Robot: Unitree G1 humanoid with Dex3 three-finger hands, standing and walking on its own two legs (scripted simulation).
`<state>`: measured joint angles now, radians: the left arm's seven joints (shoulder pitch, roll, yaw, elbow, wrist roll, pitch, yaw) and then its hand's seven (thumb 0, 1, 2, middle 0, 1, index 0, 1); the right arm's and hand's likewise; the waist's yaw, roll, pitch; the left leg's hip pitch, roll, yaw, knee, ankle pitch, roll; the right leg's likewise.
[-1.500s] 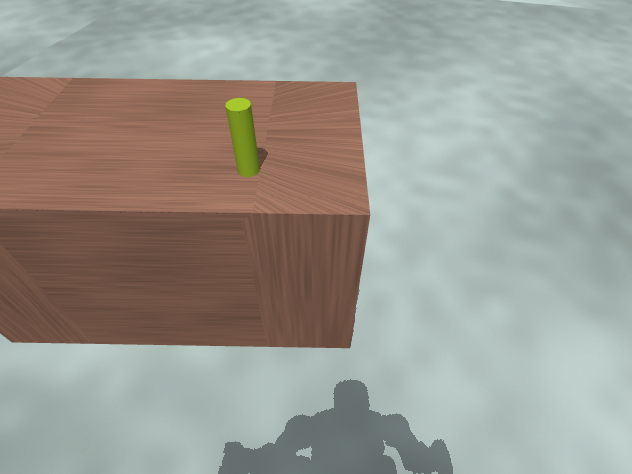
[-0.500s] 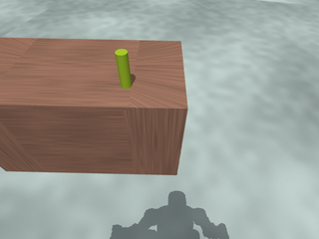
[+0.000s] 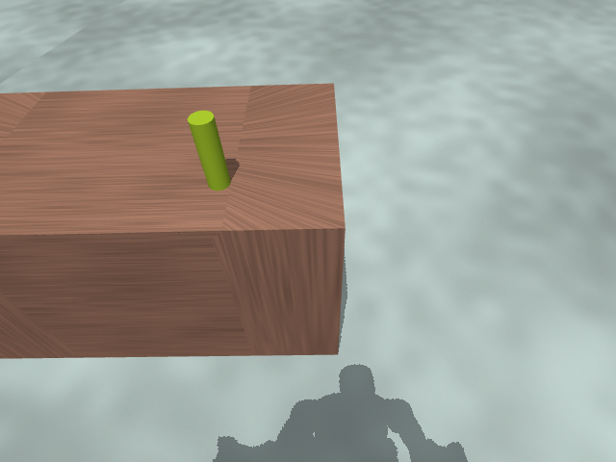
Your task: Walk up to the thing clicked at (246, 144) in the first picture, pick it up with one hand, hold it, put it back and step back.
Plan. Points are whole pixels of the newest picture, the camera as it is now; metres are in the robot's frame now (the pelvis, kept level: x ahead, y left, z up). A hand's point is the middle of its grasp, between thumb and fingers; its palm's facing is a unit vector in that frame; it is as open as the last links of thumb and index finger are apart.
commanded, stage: walk up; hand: left
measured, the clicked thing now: (210, 153) +0.73 +0.23 -0.03
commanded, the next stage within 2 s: none
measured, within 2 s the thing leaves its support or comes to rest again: neither
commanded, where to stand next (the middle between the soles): +0.28 +0.02 m, yaw +0 degrees
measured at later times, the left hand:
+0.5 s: hand (126, 437) +0.20 +0.29 -0.15, palm faces -0.05 -0.94 -0.35, open 7.4 cm
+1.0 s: hand (159, 363) +0.31 +0.28 -0.16, palm faces -0.01 -0.93 -0.36, open 7.4 cm
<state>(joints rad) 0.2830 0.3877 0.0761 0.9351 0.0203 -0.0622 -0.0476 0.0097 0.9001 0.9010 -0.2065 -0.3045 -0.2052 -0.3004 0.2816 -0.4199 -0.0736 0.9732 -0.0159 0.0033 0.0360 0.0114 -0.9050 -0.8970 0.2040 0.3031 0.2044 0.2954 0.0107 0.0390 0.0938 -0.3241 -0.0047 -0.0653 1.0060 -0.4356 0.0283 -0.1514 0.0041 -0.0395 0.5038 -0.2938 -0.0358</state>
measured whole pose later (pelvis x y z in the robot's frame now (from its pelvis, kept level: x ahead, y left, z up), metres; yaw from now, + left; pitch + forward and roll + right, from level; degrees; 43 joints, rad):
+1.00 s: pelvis +0.21 +0.02 -0.01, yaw +0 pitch -2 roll +0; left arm 0.13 0.37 0.02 0.94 0.00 -0.01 0.00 0.01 0.90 0.90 -0.21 -0.30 -0.21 -0.30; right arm 0.18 -0.37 -0.02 0.97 0.00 0.01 0.01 0.01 -0.90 -0.90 0.21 0.30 0.21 0.30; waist 0.01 0.00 0.10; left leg -0.25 0.02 -0.01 0.66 -0.37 -0.02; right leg -0.35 -0.05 -0.01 0.64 -0.25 0.02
